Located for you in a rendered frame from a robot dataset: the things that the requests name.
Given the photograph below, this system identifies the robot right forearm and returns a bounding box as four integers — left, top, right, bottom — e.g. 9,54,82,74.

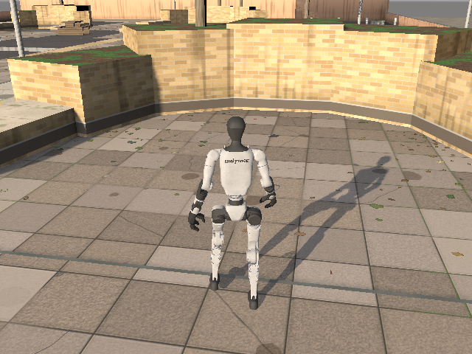
264,177,276,199

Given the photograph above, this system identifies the left robot foot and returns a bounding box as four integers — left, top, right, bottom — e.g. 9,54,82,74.
209,273,220,291

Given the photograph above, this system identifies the robot left hand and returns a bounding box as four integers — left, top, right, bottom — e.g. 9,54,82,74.
188,211,205,232

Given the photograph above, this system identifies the robot right hand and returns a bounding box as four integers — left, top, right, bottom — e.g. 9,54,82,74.
260,195,277,208

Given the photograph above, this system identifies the robot right thigh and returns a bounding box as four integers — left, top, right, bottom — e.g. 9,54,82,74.
246,206,262,263

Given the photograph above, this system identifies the robot left forearm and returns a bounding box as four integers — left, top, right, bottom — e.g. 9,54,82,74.
190,179,208,215

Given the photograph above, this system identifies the robot right upper arm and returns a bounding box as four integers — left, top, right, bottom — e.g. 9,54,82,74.
251,148,272,188

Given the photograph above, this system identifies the robot left upper arm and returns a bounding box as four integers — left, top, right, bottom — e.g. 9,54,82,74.
201,148,221,191

